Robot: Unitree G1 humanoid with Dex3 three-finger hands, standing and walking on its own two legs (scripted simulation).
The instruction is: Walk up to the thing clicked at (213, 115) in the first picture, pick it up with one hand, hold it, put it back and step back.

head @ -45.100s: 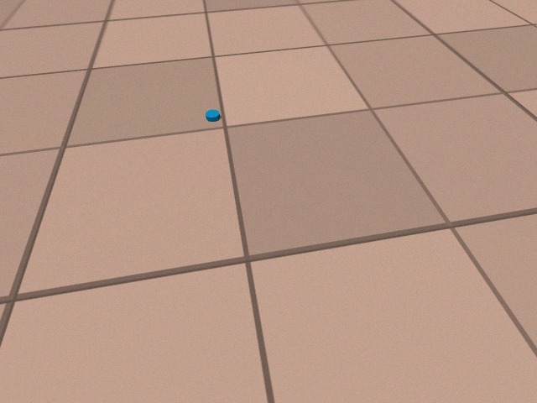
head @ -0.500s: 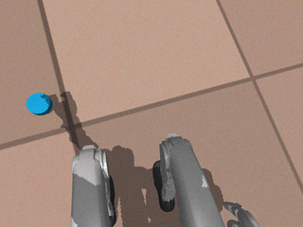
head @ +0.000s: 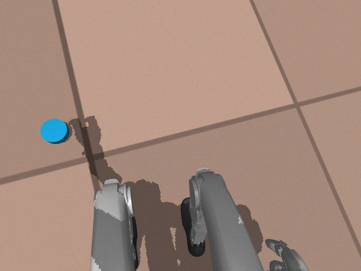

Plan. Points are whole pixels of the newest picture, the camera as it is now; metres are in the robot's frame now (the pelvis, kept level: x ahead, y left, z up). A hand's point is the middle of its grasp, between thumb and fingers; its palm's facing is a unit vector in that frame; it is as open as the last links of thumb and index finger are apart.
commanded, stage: go down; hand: left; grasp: from above
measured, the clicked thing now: (55, 131) +0.52 +0.36 -0.47
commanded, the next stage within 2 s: approach in 1.80 s
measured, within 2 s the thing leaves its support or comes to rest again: neither
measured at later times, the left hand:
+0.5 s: hand out of the picture +0.47 +0.40 -0.01, palm faces -0.42 -0.08 -0.90, open 12.7 cm
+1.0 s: hand out of the picture +0.47 +0.40 +0.00, palm faces -0.43 -0.08 -0.90, open 12.2 cm
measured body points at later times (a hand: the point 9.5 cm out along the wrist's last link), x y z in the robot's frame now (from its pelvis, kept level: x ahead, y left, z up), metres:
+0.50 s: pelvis +0.00 +0.00 +0.03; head +0.21 +0.07 +0.42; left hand +0.49 +0.40 +0.04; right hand +0.07 -0.27 -0.08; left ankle +0.08 +0.10 -0.45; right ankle +0.11 -0.13 -0.45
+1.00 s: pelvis +0.01 +0.00 +0.04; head +0.22 +0.07 +0.44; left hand +0.49 +0.41 +0.05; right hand +0.08 -0.26 -0.07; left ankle +0.08 +0.10 -0.45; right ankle +0.11 -0.13 -0.45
